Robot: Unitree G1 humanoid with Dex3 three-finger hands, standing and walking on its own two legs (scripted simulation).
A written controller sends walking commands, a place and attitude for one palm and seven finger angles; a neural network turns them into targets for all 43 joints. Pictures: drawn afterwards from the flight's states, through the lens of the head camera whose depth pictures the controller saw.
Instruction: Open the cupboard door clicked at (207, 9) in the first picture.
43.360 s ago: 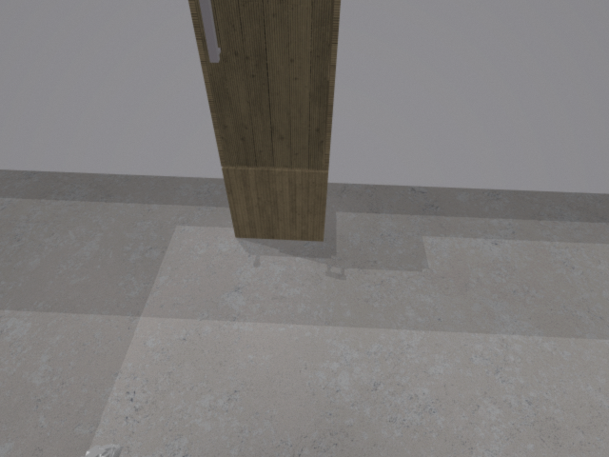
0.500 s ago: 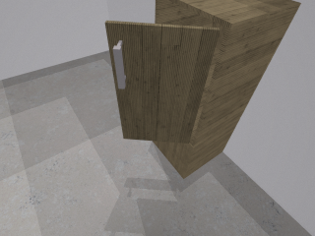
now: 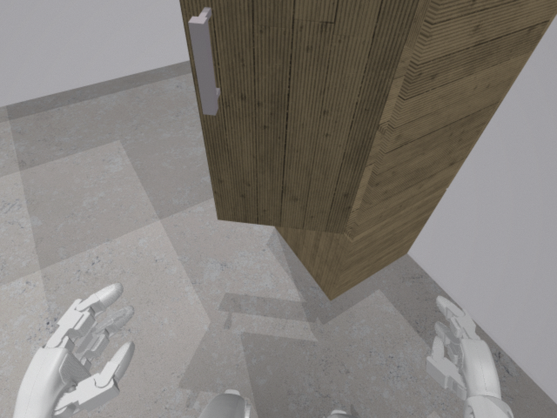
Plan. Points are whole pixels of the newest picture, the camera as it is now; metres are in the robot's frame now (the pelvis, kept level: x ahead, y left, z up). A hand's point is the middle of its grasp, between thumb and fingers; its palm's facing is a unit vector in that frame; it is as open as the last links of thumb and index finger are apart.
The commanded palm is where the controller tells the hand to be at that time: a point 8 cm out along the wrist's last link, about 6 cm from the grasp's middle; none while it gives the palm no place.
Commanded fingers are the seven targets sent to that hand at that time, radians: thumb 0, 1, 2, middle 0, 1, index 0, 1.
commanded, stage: raise the hand with hooked fingers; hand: left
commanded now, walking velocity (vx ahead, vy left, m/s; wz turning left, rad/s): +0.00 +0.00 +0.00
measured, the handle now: (208, 63) +0.60 +0.18 +0.19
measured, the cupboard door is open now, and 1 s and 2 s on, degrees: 51 51 51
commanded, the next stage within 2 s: move the hooked fingers beside the handle in 1.68 s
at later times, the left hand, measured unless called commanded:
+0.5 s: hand (81, 296) +0.22 +0.25 +0.11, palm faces +0.03 -1.00 -0.06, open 11.6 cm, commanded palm +0.19 +0.30 +0.13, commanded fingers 0.00 -0.20 0.43 -0.28 -1.00 -0.28 -1.00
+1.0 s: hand (38, 220) +0.27 +0.29 +0.19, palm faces +0.05 -1.00 -0.04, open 13.9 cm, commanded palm +0.25 +0.33 +0.20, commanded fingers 0.00 -0.50 0.30 -0.30 -1.20 -0.30 -1.20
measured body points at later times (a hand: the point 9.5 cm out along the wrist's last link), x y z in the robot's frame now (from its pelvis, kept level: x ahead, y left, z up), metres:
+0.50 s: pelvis +0.02 +0.00 +0.03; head +0.05 +0.00 +0.48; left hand +0.21 +0.30 +0.12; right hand +0.18 -0.24 -0.04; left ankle +0.04 +0.12 -0.66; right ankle +0.01 -0.12 -0.66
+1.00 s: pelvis +0.01 +0.01 +0.06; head +0.01 +0.01 +0.51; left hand +0.26 +0.34 +0.19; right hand +0.20 -0.21 +0.00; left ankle +0.04 +0.12 -0.66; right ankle +0.01 -0.12 -0.66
